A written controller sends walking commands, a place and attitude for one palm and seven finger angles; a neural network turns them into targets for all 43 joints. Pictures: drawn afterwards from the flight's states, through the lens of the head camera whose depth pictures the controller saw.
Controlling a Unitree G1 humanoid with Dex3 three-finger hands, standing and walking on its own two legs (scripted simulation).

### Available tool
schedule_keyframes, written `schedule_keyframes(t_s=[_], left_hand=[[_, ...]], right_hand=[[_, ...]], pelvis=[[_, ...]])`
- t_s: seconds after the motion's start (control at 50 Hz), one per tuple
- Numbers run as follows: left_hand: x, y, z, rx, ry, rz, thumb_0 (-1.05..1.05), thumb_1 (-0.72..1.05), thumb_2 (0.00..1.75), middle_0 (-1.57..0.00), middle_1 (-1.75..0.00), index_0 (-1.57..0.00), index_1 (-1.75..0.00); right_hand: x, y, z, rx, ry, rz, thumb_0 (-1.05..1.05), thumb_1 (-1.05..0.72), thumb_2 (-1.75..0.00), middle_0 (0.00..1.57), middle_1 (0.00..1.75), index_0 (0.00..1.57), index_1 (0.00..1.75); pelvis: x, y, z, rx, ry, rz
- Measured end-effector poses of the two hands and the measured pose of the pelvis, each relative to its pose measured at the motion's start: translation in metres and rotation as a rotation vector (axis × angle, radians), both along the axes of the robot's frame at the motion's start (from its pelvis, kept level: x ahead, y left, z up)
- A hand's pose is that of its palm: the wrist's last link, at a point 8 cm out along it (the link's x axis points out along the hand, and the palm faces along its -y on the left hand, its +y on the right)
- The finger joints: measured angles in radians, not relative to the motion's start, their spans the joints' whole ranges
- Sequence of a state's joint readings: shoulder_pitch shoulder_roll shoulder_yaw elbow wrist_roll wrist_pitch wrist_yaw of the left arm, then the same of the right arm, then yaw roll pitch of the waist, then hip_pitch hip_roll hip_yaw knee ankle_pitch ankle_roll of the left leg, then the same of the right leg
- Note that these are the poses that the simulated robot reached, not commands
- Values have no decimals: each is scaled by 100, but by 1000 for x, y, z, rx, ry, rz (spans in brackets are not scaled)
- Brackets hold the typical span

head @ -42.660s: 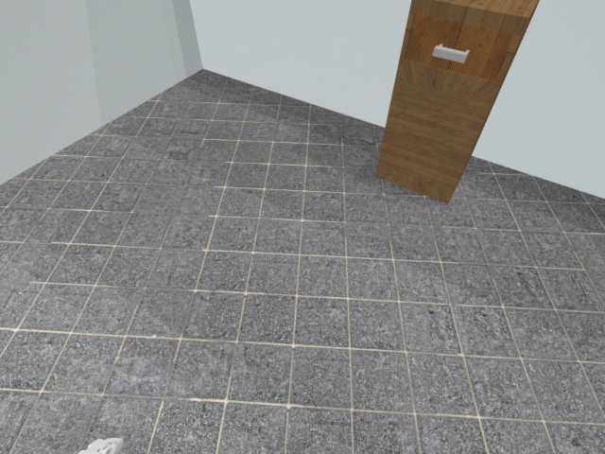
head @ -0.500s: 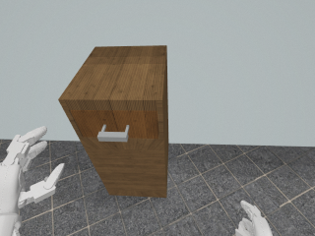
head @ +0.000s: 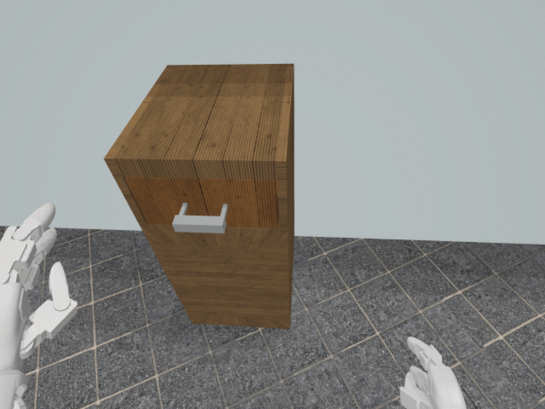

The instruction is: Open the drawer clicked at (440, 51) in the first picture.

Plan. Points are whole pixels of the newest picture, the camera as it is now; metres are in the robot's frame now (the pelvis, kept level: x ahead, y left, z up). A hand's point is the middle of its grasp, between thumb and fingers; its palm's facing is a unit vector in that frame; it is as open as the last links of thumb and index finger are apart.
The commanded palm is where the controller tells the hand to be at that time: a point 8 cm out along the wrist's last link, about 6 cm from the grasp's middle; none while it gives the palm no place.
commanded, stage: step back with the hand held close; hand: left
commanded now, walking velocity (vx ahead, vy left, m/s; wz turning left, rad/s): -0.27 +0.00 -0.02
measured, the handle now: (202, 216) +0.52 +0.22 -0.08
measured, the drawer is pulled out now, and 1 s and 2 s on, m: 0.00 0.00 0.00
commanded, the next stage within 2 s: stop stepping back and stand still in 1.48 s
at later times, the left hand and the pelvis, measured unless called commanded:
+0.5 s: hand (33, 343) +0.15 +0.26 +0.15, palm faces +0.30 -0.83 -0.48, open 7.4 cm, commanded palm +0.09 +0.31 +0.17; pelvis -0.04 +0.03 -0.01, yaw +0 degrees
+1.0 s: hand out of the picture +0.10 +0.28 +0.16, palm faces +0.32 -0.83 -0.46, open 7.4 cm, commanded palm +0.04 +0.32 +0.17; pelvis -0.09 +0.04 -0.01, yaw +0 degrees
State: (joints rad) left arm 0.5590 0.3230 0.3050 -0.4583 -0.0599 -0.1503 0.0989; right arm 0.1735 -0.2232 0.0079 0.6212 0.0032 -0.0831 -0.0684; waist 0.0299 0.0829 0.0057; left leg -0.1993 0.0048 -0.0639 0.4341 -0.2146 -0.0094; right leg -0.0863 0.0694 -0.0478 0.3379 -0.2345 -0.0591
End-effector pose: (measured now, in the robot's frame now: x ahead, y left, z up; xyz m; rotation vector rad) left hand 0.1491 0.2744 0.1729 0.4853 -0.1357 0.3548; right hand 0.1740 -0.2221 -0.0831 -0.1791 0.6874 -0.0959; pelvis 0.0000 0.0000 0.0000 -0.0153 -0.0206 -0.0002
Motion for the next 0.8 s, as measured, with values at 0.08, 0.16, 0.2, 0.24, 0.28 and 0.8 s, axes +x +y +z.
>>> schedule_keyframes(t_s=[0.08, 0.16, 0.2, 0.24, 0.28, 0.8], left_hand=[[2, 3, -3, 19, 38, -21, 1, 88, 90, -21, -30, -21, -30], [2, 7, -8, 28, 83, -38, 1, 89, 90, -21, -30, -21, -30], [1, 10, -8, 34, 92, -45, 1, 89, 90, -21, -30, -21, -30], [-1, 13, -8, 39, 92, -50, 1, 88, 90, -21, -30, -22, -30], [-4, 16, -8, 41, 85, -54, 1, 88, 90, -21, -30, -22, -30], [-74, 32, -7, 10, -100, -58, 1, 88, 90, -21, -30, -22, -30]], right_hand=[[-7, -7, -4, -19, 51, -39, 1, -90, -90, 20, 30, 21, 30], [-14, -10, -6, -35, 84, -75, 1, -90, -90, 20, 30, 21, 30], [-17, -9, -5, -41, 91, -87, 1, -90, -90, 20, 30, 21, 30], [-20, -7, -4, -43, 91, -94, 1, -90, -90, 20, 30, 20, 30], [-22, -4, -2, -45, 85, -96, 1, -90, -90, 20, 30, 20, 30], [-88, 19, -1, -100, 58, -55, 1, -90, -90, 21, 30, 21, 30]], pelvis=[[-1, 6, -1, 3, 35, -1], [-3, 13, -2, 8, 54, -5], [-5, 15, -2, 9, 60, -7], [-9, 17, -3, 8, 63, -8], [-13, 19, -4, 6, 66, -9], [-78, 37, -17, -45, 61, 2]])
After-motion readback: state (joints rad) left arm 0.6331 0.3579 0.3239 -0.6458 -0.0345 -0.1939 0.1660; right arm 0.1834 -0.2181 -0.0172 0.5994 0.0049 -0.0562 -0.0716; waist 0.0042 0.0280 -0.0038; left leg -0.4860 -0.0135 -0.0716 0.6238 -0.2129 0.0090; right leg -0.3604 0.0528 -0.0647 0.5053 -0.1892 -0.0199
